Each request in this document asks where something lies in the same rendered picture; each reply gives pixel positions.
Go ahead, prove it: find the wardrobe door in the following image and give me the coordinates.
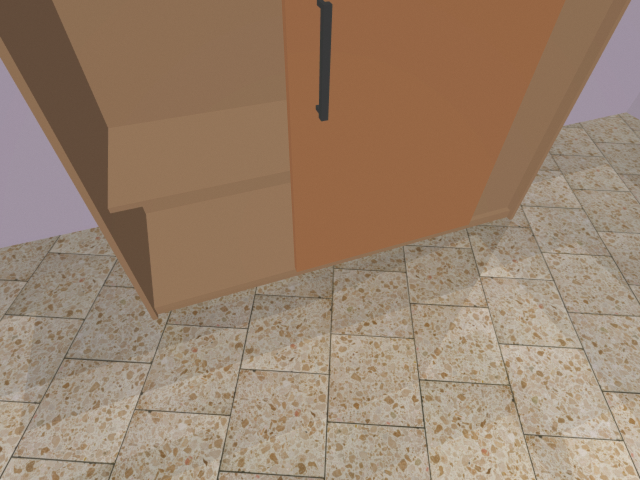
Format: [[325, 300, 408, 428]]
[[282, 0, 565, 272], [472, 0, 613, 217]]

